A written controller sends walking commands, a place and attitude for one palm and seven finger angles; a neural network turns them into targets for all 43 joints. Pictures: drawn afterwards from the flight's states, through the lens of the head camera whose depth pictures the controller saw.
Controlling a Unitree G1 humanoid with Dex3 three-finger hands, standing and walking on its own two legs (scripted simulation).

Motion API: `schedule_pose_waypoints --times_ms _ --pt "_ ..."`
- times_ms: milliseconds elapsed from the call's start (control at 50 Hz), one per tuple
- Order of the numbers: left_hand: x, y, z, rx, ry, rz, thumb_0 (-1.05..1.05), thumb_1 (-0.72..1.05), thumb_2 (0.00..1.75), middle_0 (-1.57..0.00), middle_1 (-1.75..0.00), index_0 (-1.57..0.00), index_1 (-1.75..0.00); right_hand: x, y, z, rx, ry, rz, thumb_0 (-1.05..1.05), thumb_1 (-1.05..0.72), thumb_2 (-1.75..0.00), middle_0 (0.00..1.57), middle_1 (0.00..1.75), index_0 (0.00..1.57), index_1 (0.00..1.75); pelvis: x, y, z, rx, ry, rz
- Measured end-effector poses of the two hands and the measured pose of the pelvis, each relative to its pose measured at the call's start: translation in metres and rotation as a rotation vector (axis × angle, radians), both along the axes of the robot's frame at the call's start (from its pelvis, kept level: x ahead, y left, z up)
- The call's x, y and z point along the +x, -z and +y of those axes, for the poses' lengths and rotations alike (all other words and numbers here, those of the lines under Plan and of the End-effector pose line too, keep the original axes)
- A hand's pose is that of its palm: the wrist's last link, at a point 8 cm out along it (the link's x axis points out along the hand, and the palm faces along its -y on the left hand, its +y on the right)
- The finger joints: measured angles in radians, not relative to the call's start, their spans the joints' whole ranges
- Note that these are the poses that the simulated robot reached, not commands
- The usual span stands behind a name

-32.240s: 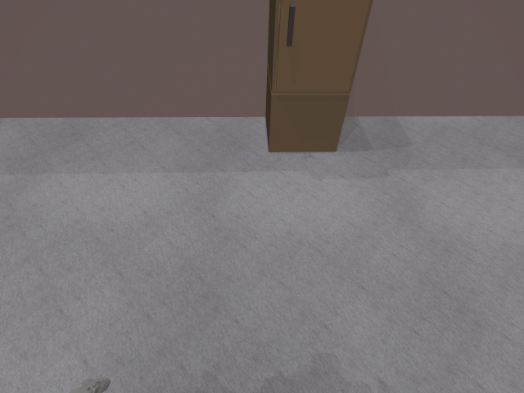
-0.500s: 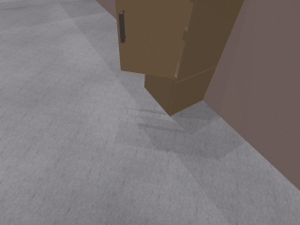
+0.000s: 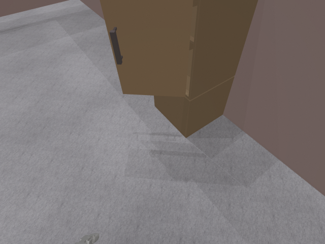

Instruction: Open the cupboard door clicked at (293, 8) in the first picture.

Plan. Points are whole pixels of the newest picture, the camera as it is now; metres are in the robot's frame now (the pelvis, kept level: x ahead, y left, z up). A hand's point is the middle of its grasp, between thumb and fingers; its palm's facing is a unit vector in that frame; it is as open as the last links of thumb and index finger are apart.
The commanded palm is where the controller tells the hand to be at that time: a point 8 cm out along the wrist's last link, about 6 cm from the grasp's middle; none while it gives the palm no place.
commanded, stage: take the last steps up to it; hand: left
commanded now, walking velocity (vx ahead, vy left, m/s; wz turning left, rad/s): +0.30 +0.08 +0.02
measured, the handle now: (117, 46) +0.93 +0.25 -0.01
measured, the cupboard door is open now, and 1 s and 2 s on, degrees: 48 48 48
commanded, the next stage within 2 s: come to a stop and stand still in 0.74 s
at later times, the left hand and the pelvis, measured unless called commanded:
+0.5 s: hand out of the picture +0.13 +0.24 -0.17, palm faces +0.08 -0.99 -0.14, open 7.4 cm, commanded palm none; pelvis +0.18 +0.07 +0.01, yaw -1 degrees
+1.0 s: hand (110, 159) +0.41 +0.21 -0.15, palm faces -0.01 -0.98 -0.20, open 7.3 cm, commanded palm none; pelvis +0.32 +0.04 +0.01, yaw -1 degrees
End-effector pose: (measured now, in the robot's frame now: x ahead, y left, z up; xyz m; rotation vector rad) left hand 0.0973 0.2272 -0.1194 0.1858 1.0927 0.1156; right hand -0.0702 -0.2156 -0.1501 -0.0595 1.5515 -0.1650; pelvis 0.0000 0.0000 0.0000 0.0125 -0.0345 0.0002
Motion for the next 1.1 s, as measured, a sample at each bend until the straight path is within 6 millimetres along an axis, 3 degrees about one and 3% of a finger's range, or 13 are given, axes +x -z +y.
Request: schedule_pose_waypoints --times_ms 40,100,180,320,400,480,520,660,760,840,900,980,1100 --pt "-0.004 -0.001 -0.005 -0.012 -0.025 0.031 0.01 0.91 0.90 -0.20 -0.30 -0.20 -0.30 0.028 -0.007 -0.009 -0.018 -0.015 -0.027 0.01 -0.91 -0.90 0.20 0.30 0.20 0.30 0.012 -0.006 -0.002 -0.004 -0.007 0.004" --pt "-0.010 -0.003 0.002 0.002 -0.085 0.075 -0.01 0.95 0.90 -0.21 -0.30 -0.20 -0.30 0.078 -0.018 -0.018 -0.042 -0.043 -0.098 0.01 -0.91 -0.90 0.20 0.29 0.20 0.30 0.031 -0.015 -0.004 -0.006 -0.014 0.017" --pt "-0.025 -0.001 0.009 -0.013 -0.111 0.183 -0.01 0.95 0.90 -0.20 -0.30 -0.20 -0.30 0.151 -0.030 -0.019 -0.061 -0.083 -0.203 0.01 -0.91 -0.90 0.20 0.29 0.20 0.30 0.059 -0.021 0.001 -0.004 -0.013 0.031" --pt "-0.047 0.011 0.022 -0.074 -0.187 0.369 0.00 0.92 0.90 -0.20 -0.30 -0.20 -0.30 0.279 -0.039 0.014 -0.068 -0.183 -0.365 0.01 -0.91 -0.90 0.20 0.29 0.20 0.30 0.115 -0.016 0.031 -0.016 -0.015 0.030" --pt "-0.039 0.028 0.038 -0.102 -0.201 0.455 0.01 0.92 0.90 -0.20 -0.30 -0.20 -0.30 0.338 -0.034 0.041 -0.092 -0.214 -0.463 0.01 -0.91 -0.90 0.20 0.29 0.20 0.30 0.149 0.000 0.055 -0.022 -0.008 0.024" --pt "0.010 0.028 0.057 -0.089 -0.158 0.426 0.01 0.91 0.90 -0.20 -0.30 -0.20 -0.30 0.348 -0.036 0.060 -0.092 -0.183 -0.463 0.00 -0.91 -0.90 0.20 0.29 0.20 0.30 0.172 -0.004 0.067 -0.012 0.011 0.016" --pt "0.047 0.024 0.065 -0.079 -0.136 0.367 0.01 0.91 0.90 -0.20 -0.30 -0.20 -0.30 0.342 -0.036 0.065 -0.091 -0.152 -0.428 0.00 -0.92 -0.90 0.20 0.29 0.20 0.30 0.183 -0.009 0.071 -0.010 0.014 0.017" --pt "0.179 0.004 0.080 -0.035 -0.055 0.149 0.01 0.92 0.90 -0.20 -0.30 -0.19 -0.30 0.309 -0.035 0.053 -0.114 -0.077 -0.255 -0.01 -0.95 -0.90 0.20 0.30 0.20 0.30 0.224 -0.018 0.076 -0.001 0.024 0.022" --pt "0.257 -0.005 0.072 -0.004 0.015 0.060 0.01 0.92 0.90 -0.20 -0.30 -0.19 -0.30 0.282 -0.025 0.053 -0.076 -0.015 -0.114 0.00 -0.93 -0.90 0.20 0.29 0.20 0.30 0.256 -0.016 0.065 0.012 0.030 0.021" --pt "0.304 -0.001 0.055 0.016 0.058 0.012 0.01 0.92 0.90 -0.20 -0.30 -0.19 -0.30 0.274 -0.009 0.052 -0.033 0.032 -0.023 0.00 -0.92 -0.90 0.20 0.29 0.20 0.30 0.286 -0.003 0.050 0.029 0.038 0.021" --pt "0.316 0.000 0.043 0.012 0.052 0.011 0.01 0.92 0.90 -0.20 -0.30 -0.19 -0.30 0.286 -0.005 0.049 -0.016 0.039 0.017 0.01 -0.92 -0.90 0.20 0.29 0.20 0.30 0.300 -0.002 0.045 -0.001 0.022 0.013" --pt "0.309 0.003 0.033 -0.006 0.018 0.074 0.01 0.91 0.90 -0.20 -0.30 -0.20 -0.30 0.327 -0.012 0.044 -0.027 0.024 -0.016 0.01 -0.91 -0.90 0.20 0.29 0.20 0.30 0.314 -0.010 0.042 -0.004 0.017 0.017" --pt "0.300 0.016 0.050 -0.004 -0.044 0.145 -0.01 0.94 0.90 -0.21 -0.30 -0.20 -0.30 0.395 -0.010 0.044 -0.062 -0.020 -0.150 0.01 -0.91 -0.90 0.20 0.29 0.20 0.30 0.330 -0.004 0.049 -0.021 0.018 0.013"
